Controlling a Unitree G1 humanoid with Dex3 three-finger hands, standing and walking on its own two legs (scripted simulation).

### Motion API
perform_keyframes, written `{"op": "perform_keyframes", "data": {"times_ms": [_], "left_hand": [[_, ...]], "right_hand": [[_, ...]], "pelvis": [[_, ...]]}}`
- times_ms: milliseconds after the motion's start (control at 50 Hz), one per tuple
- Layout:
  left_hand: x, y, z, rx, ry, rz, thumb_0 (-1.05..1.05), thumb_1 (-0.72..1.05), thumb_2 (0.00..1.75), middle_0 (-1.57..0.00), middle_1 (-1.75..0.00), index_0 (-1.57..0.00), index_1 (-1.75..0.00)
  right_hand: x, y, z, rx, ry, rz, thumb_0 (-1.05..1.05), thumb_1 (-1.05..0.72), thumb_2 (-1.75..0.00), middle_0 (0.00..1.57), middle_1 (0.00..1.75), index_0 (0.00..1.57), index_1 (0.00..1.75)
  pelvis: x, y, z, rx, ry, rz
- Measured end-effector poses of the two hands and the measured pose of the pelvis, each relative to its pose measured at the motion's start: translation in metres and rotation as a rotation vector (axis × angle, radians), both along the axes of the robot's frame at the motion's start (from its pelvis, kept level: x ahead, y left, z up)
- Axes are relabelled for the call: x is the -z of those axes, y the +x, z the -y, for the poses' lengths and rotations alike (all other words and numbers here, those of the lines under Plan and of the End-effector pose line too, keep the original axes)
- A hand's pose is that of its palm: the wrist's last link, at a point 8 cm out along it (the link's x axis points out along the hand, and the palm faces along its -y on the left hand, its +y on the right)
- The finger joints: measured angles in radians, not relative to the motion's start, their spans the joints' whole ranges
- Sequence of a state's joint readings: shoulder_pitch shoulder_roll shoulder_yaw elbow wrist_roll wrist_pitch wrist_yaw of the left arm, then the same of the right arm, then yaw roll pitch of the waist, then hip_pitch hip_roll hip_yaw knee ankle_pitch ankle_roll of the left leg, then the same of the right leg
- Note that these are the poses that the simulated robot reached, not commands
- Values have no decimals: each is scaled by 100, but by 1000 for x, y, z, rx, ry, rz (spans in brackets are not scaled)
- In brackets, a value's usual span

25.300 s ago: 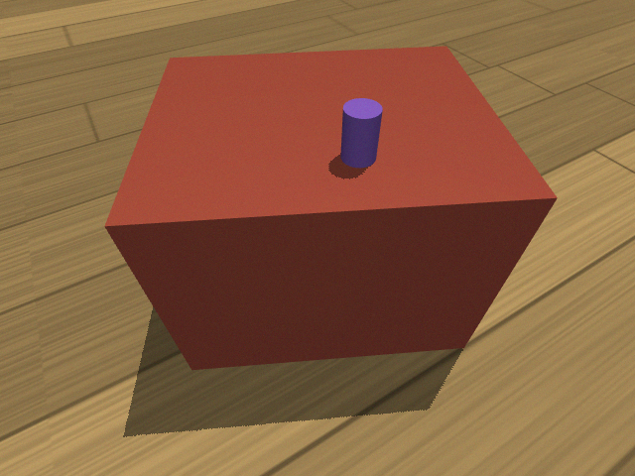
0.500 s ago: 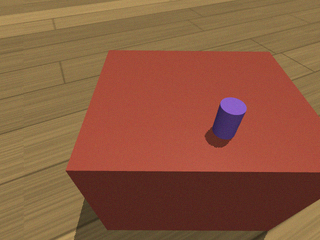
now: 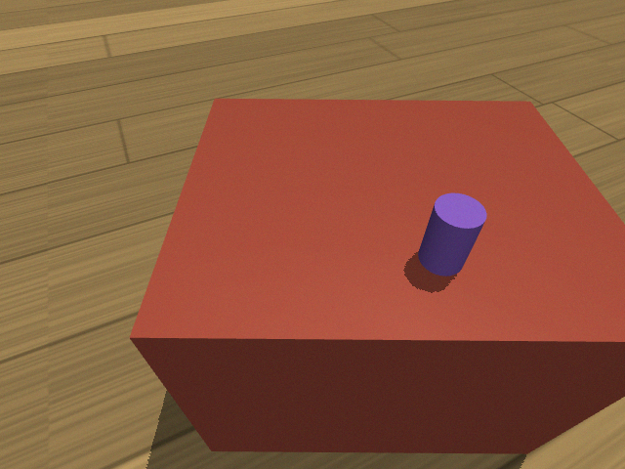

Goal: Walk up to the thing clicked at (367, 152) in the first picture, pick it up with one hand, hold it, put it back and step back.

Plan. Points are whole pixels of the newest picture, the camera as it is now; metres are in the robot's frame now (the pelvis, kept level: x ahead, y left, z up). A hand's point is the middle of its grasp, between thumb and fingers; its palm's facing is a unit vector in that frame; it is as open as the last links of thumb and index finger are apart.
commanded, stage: home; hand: right
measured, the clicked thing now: (449, 235) +0.50 -0.23 -0.02
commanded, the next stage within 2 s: stand in 0.28 s
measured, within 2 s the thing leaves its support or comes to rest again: neither
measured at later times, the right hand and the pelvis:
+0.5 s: hand out of the picture +0.07 -0.25 -0.16, palm faces -0.05 +0.94 -0.35, open 16.8 cm; pelvis +0.00 +0.00 +0.00, yaw +0 degrees
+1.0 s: hand out of the picture +0.07 -0.25 -0.16, palm faces -0.04 +0.94 -0.35, open 7.7 cm; pelvis +0.00 +0.00 +0.00, yaw +1 degrees
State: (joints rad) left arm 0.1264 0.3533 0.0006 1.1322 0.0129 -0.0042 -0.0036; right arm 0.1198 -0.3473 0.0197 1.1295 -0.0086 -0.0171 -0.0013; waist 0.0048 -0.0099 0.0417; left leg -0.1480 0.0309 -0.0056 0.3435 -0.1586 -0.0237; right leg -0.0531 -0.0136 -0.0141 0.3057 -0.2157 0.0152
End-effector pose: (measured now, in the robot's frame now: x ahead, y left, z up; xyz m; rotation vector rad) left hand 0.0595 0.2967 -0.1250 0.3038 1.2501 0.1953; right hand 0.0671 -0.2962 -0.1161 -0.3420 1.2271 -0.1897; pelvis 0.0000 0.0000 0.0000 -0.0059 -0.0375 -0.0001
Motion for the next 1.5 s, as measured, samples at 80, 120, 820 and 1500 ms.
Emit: {"op": "perform_keyframes", "data": {"times_ms": [80,120,820,1500], "left_hand": [[0,-2,-1,-2,1,-4,0,90,89,-21,-30,-21,-30],[0,-2,-1,-4,1,-7,0,90,89,-21,-30,-21,-30],[-1,-6,-3,-14,2,-4,0,90,89,-21,-30,-21,-30],[-2,-2,-1,-16,8,-16,0,90,89,-21,-30,-21,-30]], "right_hand": [[0,0,0,2,0,-2,-1,52,-6,6,6,6,5],[0,-1,0,2,0,-5,-1,52,-6,6,6,6,5],[2,1,-4,-3,7,-6,0,-53,-81,20,29,19,29],[5,5,-3,-3,17,-27,0,-90,-90,20,30,20,30]], "pelvis": [[0,0,0,-1,0,-1],[0,0,0,-2,0,-1],[0,0,-2,-9,0,1],[0,6,0,-14,4,-12]]}}
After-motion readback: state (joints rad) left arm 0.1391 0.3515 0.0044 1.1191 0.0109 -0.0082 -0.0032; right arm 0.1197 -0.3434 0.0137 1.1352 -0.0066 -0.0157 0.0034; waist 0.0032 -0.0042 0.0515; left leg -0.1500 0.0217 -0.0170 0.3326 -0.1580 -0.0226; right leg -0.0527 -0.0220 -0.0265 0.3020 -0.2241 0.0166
